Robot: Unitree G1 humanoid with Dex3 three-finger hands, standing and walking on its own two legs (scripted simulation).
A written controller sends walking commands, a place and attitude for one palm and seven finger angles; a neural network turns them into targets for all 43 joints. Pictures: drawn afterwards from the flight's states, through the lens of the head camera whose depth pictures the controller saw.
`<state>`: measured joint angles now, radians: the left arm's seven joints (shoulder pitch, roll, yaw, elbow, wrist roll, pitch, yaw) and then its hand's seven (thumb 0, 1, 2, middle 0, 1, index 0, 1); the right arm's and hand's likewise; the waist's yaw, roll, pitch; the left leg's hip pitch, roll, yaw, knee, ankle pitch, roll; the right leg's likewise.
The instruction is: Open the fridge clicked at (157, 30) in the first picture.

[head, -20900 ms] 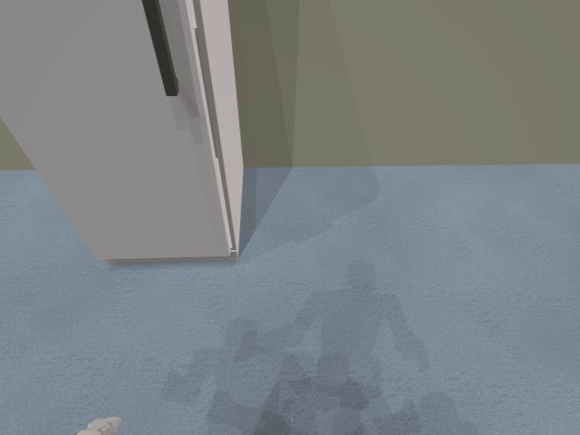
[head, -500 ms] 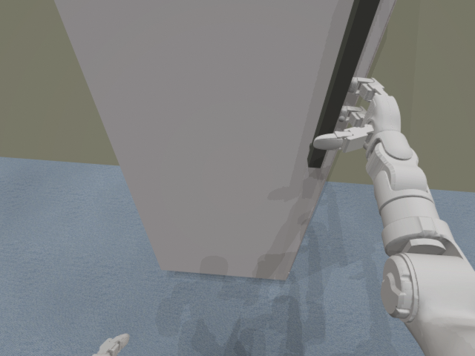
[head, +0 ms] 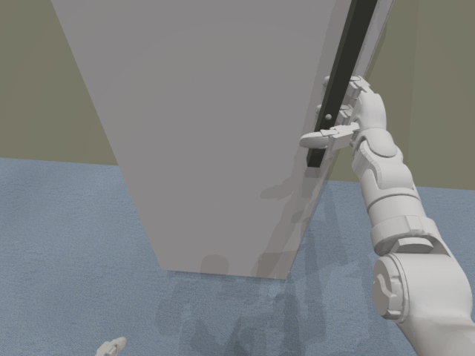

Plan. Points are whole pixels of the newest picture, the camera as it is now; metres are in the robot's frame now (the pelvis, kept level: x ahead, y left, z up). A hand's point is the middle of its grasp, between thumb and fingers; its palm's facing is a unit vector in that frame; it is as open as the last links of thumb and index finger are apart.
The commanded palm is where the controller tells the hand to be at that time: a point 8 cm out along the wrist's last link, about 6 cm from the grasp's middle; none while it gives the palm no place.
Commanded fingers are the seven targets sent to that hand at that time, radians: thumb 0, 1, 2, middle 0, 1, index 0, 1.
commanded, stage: slide the fingers in behind the handle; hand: right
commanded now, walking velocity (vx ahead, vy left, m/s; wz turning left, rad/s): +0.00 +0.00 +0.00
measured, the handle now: (338, 67) +0.52 -0.09 +0.25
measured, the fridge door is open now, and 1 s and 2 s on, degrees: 0 0 0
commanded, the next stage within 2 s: grip the handle and tug to test in 0.56 s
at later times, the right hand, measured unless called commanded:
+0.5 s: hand (318, 116) +0.46 -0.07 +0.19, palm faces -0.03 +1.00 -0.01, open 13.9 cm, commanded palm +0.44 -0.12 +0.19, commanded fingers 0.00 0.50 -0.30 0.30 1.20 0.30 1.20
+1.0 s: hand (321, 117) +0.46 -0.07 +0.19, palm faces -0.03 +1.00 -0.01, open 11.1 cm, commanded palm +0.44 -0.12 +0.19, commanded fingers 0.00 -0.34 -0.66 0.39 1.32 0.39 1.32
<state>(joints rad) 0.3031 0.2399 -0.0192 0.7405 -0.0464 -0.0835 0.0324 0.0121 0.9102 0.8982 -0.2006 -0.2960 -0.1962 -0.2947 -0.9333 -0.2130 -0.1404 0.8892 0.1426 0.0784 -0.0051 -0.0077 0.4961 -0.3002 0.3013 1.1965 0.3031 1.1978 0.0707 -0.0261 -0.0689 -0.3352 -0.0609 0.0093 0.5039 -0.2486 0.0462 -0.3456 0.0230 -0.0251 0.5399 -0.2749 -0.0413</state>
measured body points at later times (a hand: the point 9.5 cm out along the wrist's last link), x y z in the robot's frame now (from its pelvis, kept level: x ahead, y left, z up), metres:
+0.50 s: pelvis +0.00 +0.01 +0.00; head +0.01 +0.02 +0.45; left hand +0.07 +0.27 -0.12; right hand +0.46 -0.12 +0.19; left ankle +0.00 +0.09 -0.73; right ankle +0.00 -0.09 -0.73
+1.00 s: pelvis +0.00 +0.01 +0.00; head +0.01 +0.02 +0.45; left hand +0.08 +0.26 -0.12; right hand +0.46 -0.13 +0.19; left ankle +0.00 +0.09 -0.73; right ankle +0.00 -0.09 -0.73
